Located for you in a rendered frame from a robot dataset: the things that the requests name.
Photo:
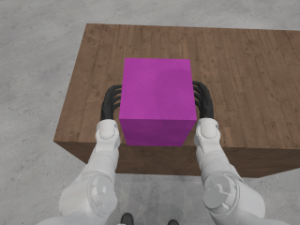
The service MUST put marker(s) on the left robot forearm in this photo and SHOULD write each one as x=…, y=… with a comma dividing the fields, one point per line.
x=104, y=158

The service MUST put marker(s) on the right robot hand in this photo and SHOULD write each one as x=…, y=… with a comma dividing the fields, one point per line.
x=205, y=103

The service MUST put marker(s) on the right robot forearm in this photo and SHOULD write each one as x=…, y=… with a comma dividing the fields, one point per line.
x=211, y=157

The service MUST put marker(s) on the carton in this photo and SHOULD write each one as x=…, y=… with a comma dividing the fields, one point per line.
x=157, y=106

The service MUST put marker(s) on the left robot upper arm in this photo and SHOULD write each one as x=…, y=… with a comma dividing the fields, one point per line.
x=88, y=202

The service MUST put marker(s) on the robot left foot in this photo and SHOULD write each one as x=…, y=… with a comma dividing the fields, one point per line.
x=127, y=219

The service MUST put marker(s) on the right robot upper arm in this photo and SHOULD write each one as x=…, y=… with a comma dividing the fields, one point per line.
x=231, y=202

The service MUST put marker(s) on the left robot hand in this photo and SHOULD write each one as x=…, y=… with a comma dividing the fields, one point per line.
x=107, y=107

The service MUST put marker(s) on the pedestal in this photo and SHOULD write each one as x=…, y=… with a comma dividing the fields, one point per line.
x=253, y=78

